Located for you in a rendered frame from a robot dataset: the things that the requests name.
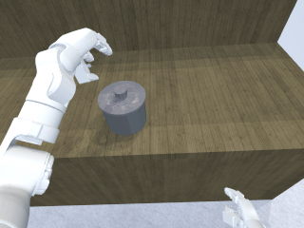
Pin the robot left forearm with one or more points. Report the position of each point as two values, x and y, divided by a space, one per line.
48 97

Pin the robot left upper arm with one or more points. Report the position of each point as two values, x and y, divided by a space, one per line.
24 172

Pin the robot left hand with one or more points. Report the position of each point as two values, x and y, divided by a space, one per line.
84 40

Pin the table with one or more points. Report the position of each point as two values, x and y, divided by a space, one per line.
224 101

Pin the robot right forearm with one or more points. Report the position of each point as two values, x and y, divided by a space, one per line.
253 223

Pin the pot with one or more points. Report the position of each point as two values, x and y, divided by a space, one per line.
128 124

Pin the lid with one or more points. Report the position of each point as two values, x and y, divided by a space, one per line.
113 106

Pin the robot right hand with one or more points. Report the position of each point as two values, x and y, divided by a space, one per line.
245 209

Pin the knob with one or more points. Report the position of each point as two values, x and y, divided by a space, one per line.
120 91

